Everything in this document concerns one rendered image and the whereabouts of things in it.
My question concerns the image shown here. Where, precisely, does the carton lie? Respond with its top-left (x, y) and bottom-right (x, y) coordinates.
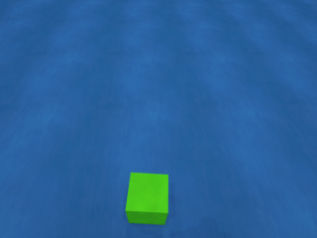
top-left (125, 173), bottom-right (168, 225)

